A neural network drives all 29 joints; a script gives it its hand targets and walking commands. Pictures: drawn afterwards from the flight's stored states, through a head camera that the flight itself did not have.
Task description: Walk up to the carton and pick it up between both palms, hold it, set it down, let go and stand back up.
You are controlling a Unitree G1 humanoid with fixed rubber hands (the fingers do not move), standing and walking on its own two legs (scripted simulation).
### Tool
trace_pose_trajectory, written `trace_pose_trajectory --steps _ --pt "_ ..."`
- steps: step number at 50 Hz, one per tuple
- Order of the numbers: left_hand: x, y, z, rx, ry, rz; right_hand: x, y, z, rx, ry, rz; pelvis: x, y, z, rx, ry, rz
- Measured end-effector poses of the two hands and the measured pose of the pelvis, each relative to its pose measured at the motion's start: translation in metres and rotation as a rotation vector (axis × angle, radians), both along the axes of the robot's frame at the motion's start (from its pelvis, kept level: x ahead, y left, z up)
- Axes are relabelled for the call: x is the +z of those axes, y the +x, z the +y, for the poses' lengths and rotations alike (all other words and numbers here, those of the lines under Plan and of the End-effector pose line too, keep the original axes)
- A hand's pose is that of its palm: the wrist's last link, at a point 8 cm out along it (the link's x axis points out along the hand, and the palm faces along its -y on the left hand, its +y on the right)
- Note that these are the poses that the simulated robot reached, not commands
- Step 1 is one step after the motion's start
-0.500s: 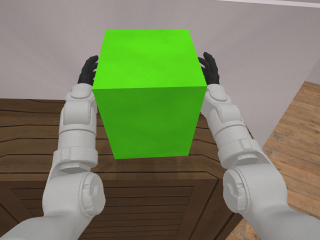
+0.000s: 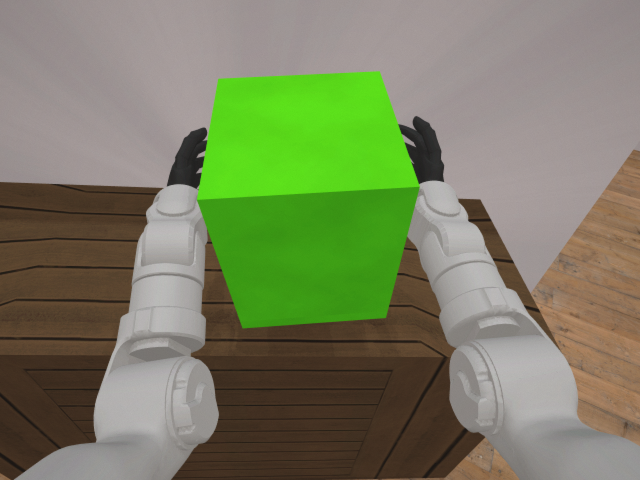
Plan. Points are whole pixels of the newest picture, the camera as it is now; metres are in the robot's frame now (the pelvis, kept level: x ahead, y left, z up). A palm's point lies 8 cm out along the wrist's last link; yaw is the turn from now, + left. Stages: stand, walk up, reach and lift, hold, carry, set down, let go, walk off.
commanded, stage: set down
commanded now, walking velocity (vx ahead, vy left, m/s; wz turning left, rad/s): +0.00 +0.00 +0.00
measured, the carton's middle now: (307, 206) +0.41 +0.03 +0.15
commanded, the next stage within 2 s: none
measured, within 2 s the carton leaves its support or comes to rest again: neither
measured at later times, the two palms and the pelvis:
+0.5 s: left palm (186, 213) +0.39 +0.18 +0.14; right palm (411, 198) +0.42 -0.11 +0.17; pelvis +0.00 +0.00 +0.00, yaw +0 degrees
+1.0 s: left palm (195, 224) +0.41 +0.17 +0.11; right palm (408, 205) +0.43 -0.11 +0.14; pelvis +0.02 +0.00 +0.00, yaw +0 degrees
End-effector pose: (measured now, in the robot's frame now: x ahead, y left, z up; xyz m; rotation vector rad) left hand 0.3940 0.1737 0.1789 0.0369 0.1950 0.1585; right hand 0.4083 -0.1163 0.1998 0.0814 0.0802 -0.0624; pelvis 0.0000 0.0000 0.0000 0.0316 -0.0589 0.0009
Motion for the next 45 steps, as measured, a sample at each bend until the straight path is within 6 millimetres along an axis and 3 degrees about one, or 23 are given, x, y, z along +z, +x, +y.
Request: trace_pose_trajectory --steps 17,45 --pt "-0.022 -0.004 0.009 0.031 -0.024 0.027 -0.023 0.004 0.008 0.046 -0.022 0.025 0.000 0.000 0.000 0.000 0.000 0.000" --pt "-0.063 0.011 0.002 0.055 -0.053 0.060 -0.054 0.024 0.003 0.059 -0.038 0.059 0.001 0.017 0.001 0.001 -0.001 0.028"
